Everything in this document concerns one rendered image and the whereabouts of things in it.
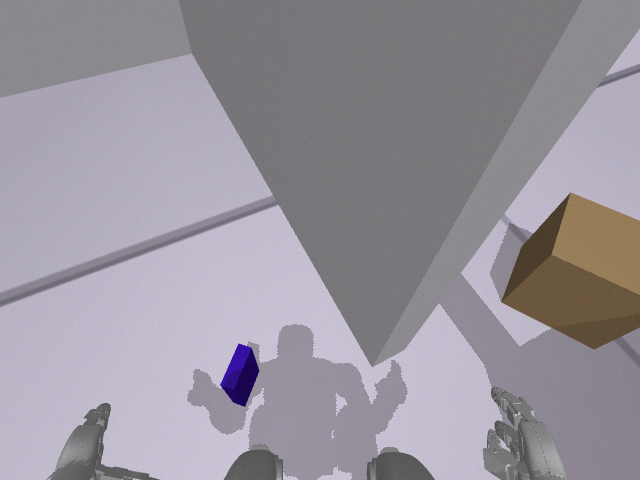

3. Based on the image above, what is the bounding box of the left robot arm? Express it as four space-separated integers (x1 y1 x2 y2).
46 464 97 480

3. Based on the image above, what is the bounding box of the right robot hand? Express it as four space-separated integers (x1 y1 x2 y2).
483 387 567 480

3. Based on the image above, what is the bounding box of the left robot hand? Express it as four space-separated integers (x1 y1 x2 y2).
55 403 159 480

